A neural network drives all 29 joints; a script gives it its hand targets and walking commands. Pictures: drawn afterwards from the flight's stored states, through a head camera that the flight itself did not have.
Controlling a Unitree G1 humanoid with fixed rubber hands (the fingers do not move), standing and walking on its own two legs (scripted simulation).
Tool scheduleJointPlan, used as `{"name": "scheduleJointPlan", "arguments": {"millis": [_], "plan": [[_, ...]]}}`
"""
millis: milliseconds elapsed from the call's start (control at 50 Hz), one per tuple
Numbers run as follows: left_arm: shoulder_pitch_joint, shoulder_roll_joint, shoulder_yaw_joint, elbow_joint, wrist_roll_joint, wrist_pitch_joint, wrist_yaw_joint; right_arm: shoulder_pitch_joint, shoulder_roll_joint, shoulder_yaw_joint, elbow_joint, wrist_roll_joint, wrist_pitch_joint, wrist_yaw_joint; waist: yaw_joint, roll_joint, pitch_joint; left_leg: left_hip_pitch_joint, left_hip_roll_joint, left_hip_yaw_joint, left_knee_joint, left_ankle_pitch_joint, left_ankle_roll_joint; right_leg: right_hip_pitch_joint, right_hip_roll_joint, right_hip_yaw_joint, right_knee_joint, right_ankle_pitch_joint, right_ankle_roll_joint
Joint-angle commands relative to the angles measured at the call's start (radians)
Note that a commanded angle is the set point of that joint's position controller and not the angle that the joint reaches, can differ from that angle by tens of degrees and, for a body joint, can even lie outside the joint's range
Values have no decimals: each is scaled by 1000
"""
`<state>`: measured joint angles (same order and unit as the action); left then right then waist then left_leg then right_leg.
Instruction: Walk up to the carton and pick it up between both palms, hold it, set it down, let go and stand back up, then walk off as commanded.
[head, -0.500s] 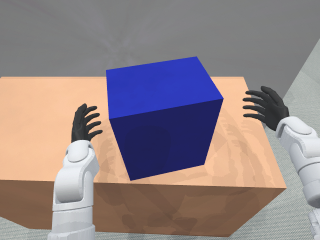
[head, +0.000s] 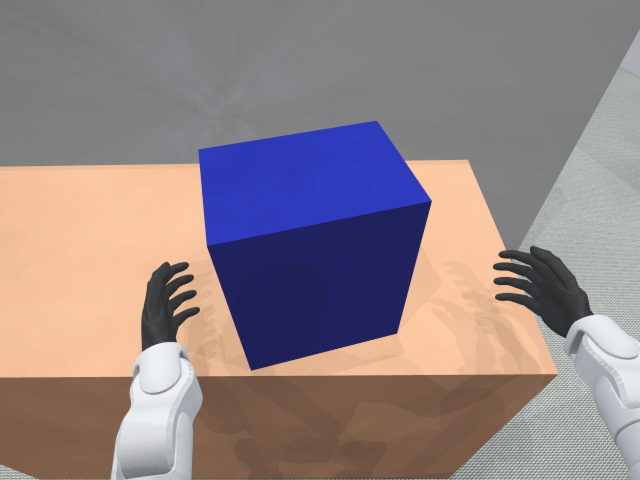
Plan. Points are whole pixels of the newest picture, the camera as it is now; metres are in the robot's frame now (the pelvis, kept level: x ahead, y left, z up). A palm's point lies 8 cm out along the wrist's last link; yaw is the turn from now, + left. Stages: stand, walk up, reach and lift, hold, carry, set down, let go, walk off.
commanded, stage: set down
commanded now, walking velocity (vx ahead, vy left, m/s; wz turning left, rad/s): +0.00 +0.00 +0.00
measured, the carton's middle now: (310, 253) +0.39 +0.06 +0.06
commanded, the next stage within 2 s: let go in 1.92 s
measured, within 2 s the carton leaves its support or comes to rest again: neither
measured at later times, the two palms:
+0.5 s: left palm (177, 378) +0.22 +0.20 +0.03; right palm (571, 380) +0.25 -0.26 +0.01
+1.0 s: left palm (184, 406) +0.20 +0.20 -0.01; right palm (568, 417) +0.21 -0.26 -0.01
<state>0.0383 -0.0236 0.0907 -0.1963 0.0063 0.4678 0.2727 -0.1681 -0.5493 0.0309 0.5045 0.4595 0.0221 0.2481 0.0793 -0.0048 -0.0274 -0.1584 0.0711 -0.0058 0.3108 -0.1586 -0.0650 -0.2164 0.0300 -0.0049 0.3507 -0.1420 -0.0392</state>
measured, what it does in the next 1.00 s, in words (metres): stands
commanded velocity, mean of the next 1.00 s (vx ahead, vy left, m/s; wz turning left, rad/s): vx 0.00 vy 0.00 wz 0.00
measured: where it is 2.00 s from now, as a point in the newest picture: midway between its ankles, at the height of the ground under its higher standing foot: outside the picture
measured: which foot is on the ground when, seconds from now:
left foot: down 0.00-1.00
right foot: down 0.00-1.00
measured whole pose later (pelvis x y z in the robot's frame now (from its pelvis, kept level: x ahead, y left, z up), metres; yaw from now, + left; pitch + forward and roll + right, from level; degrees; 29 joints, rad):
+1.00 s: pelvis +0.02 +0.01 +0.00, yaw +0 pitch -1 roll +0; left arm 0.33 -0.03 0.01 0.06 0.08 0.10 0.23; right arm 0.20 -0.47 0.07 0.57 0.38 -0.26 0.25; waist 0.04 -0.03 0.01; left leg -0.11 0.07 0.00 0.37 -0.23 -0.05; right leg -0.15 0.03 0.01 0.37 -0.19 -0.02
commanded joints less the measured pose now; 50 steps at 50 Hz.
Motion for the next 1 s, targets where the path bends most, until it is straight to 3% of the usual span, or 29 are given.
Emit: {"name": "scheduleJointPlan", "arguments": {"millis": [0,60,120,160,180,220,240,320,360,380,400,440,460,480,520,540,560,580,600,620,640,680,720,780,820,880,920,960,980], "plan": [[-147,12,-24,-161,0,-85,0,-180,-217,-96,-135,-4,-70,6,11,-122,-184,-14,-82,19,-27,63,62,138,6,78,-70,-36,-21],[-98,-6,-35,-151,5,-105,11,-130,-198,-89,-153,-2,-91,12,3,-131,-181,-12,-74,15,-28,68,65,126,8,78,-66,-29,-25],[-49,-16,-54,-159,19,-123,12,-86,-223,-114,-120,0,-108,25,-1,-65,-175,16,-74,16,-27,97,45,113,16,63,-65,-6,-38],[-74,1,-27,-136,35,-153,11,-82,-207,-96,-137,-24,-133,17,-19,-134,-168,9,-82,20,-26,86,60,127,14,69,-71,8,-26],[-33,-23,-44,-133,34,-165,13,-49,-185,-83,-140,-4,-144,14,11,-91,-169,-6,-80,31,-25,111,63,137,1,81,-61,52,-23],[-49,3,-31,-165,37,-197,10,-33,-172,-68,-166,-8,-159,17,7,-106,-210,-11,-85,32,-21,101,61,156,-4,91,-68,51,-18],[13,-16,-60,-125,23,-206,10,22,-181,-85,-99,-6,-163,23,-34,-105,-160,-5,-84,20,-24,79,61,120,-11,96,-67,28,-24],[53,-28,-54,-76,64,-247,3,68,-171,-63,-94,-20,-200,21,0,-81,-117,0,-84,31,-28,79,64,131,-7,98,-70,43,-27],[34,-32,-74,-120,53,-283,5,41,-193,-93,-161,-18,-235,23,-20,-70,-176,25,-85,22,-19,75,55,115,12,88,-61,61,-36],[32,-11,-63,-183,51,-316,26,41,-210,-76,-218,2,-255,35,6,-69,-206,23,-79,21,-12,98,49,105,16,78,-47,38,-36],[146,-41,-87,-45,60,-294,9,132,-186,-67,-83,-17,-241,32,-21,-84,-92,13,-79,25,-17,67,53,90,6,79,-73,18,-36],[100,-41,-96,-43,44,-315,5,117,-179,-97,-80,-39,-258,33,-42,-94,-105,12,-80,17,-18,29,62,77,-1,91,-70,-8,-37],[126,-33,-93,-45,53,-321,5,135,-147,-38,-123,-32,-268,32,0,-134,-91,-4,-81,31,-17,48,62,107,6,94,-64,24,-31],[154,-43,-113,-165,40,-355,25,148,-214,-85,-161,-5,-294,45,-10,-83,-162,43,-73,5,-9,130,50,96,19,68,-39,78,-28],[206,-43,-106,-69,57,-355,7,194,-182,-70,-126,-19,-302,32,-27,-129,-118,57,-68,16,6,97,42,85,28,63,-41,82,-37],[200,-66,-124,-70,61,-357,14,199,-190,-82,-102,-9,-304,43,-19,-75,-125,69,-67,7,8,137,39,85,32,46,-39,113,-44],[180,-58,-117,-12,53,-355,9,164,-165,-75,-73,-13,-305,40,-27,-120,-85,35,-71,11,2,104,51,68,20,59,-44,107,-42],[161,-67,-134,-156,50,-387,39,134,-255,-115,-142,-2,-330,58,-12,-65,-135,47,-56,-6,-4,102,38,48,37,37,-21,73,-43],[255,-68,-134,-48,74,-372,21,261,-198,-70,-76,-14,-322,52,-28,-95,-90,73,-64,-10,12,102,45,53,30,52,-39,92,-45],[222,-56,-114,-120,68,-387,29,231,-221,-92,-115,-8,-332,52,-27,-83,-135,91,-56,-16,14,113,38,59,37,37,-20,107,-48],[255,-53,-118,44,80,-358,-1,255,-174,-40,1,-18,-305,38,-34,-119,-18,19,-74,17,12,67,52,74,7,79,-53,86,-39],[231,-50,-96,-5,100,-375,0,254,-141,-24,-54,-13,-316,38,-1,-85,-65,37,-70,23,9,113,43,100,17,64,-32,138,-52],[238,-56,-113,10,89,-402,-3,275,-162,-27,-27,-12,-328,47,-25,-109,-71,4,-73,14,13,104,49,124,13,75,-34,122,-47],[226,-31,-115,-6,77,-422,5,251,-162,-42,-62,-19,-341,40,-9,-60,-74,-1,-74,24,26,86,47,106,14,62,-19,94,-46],[207,-34,-117,56,56,-411,-15,244,-148,-40,-74,-35,-332,28,-41,-105,-73,-31,-76,21,34,63,52,135,5,84,-19,104,-45],[237,-10,-96,11,77,-419,-4,279,-141,-44,-77,-35,-327,23,-22,-45,-72,15,-68,19,28,114,34,112,10,53,-16,134,-49],[282,-21,-93,144,85,-382,-41,336,-120,-36,7,-73,-297,7,-64,-75,-28,39,-71,19,34,101,37,116,16,56,-44,123,-49],[238,38,-61,155,76,-389,-63,329,-54,-7,-13,-105,-298,-20,-36,-147,-33,13,-77,40,26,53,55,161,-12,76,-55,135,-36],[266,26,-59,126,81,-399,-58,321,-77,-35,-49,-110,-301,-19,-30,-105,-53,7,-79,40,15,59,47,169,-12,80,-46,128,-33]]}}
